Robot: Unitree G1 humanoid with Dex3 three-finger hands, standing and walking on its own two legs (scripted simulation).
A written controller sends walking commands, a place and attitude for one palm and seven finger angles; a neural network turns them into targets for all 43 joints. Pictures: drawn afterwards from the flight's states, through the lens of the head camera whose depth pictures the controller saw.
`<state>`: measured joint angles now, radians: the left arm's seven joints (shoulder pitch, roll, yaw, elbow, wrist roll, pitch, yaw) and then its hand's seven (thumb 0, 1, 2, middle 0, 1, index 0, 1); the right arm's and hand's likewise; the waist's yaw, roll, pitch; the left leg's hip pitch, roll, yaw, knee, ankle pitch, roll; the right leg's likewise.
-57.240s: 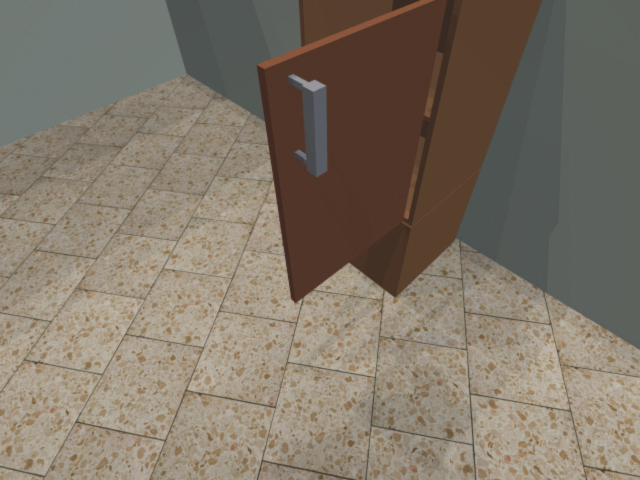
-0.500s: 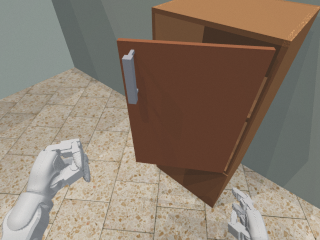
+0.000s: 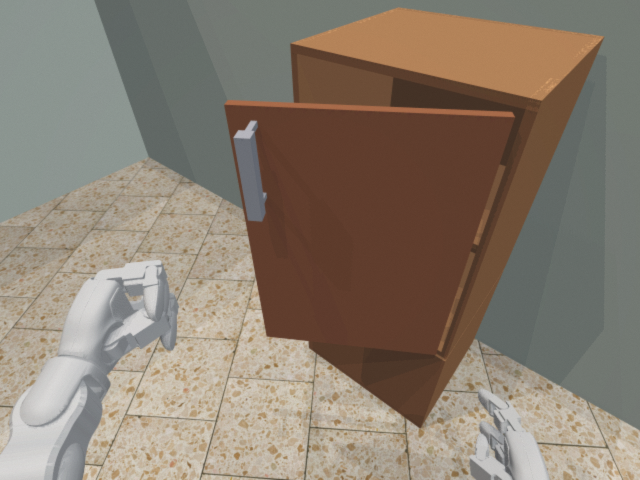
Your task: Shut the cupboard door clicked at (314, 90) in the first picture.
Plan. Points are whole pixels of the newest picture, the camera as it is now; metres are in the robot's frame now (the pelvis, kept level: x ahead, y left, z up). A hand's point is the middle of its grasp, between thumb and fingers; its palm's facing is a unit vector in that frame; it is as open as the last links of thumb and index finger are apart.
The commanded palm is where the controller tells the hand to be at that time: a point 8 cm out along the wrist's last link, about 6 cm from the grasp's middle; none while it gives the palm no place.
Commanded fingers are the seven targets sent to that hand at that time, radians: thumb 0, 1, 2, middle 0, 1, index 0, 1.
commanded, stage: raise the hand and make a fist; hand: left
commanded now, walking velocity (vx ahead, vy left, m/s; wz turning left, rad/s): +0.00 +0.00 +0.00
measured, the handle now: (254, 171) +0.51 +0.17 +0.16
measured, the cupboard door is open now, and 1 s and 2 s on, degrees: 32 32 31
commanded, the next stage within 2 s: bring the fist close to the handle in 0.12 s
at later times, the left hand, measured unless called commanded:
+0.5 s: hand (192, 285) +0.27 +0.18 +0.16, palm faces -0.01 -1.00 -0.05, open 3.1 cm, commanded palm +0.25 +0.22 +0.16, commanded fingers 0.00 0.90 0.90 -1.30 -1.50 -1.30 -1.50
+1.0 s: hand (241, 226) +0.38 +0.15 +0.16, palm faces -0.02 -1.00 -0.02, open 3.1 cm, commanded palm +0.35 +0.20 +0.16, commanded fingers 0.00 0.90 0.90 -1.30 -1.50 -1.30 -1.50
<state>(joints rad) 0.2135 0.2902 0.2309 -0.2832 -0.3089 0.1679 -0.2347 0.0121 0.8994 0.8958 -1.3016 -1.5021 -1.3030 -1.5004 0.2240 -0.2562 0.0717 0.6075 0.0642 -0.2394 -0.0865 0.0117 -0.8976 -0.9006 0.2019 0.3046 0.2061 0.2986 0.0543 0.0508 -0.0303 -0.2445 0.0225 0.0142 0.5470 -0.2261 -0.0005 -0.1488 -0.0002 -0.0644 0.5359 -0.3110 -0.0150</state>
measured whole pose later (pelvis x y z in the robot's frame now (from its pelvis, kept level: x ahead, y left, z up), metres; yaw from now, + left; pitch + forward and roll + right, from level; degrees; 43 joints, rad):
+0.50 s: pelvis +0.01 +0.00 +0.00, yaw +0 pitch -4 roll +0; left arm 0.05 0.27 0.18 -0.17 -0.28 0.16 -0.21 0.01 0.90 0.90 -1.30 -1.50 -1.31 -1.50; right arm 0.21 -0.24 0.08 0.64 0.06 -0.25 -0.09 0.01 -0.90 -0.90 0.20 0.30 0.21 0.30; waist 0.05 0.05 -0.02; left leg -0.25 0.01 0.02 0.55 -0.24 0.00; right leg -0.16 -0.01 -0.06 0.55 -0.33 -0.01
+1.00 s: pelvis +0.02 +0.00 +0.00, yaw -1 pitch -1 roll +0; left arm -0.32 0.25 0.16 0.21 -0.22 0.17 -0.12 0.01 0.90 0.90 -1.30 -1.50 -1.30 -1.50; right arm 0.20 -0.25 0.07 0.65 0.06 -0.14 -0.08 0.01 -0.90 -0.90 0.20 0.30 0.21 0.30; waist 0.01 0.04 -0.02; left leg -0.26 0.02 0.03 0.53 -0.24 0.00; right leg -0.18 -0.01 -0.04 0.54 -0.33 -0.02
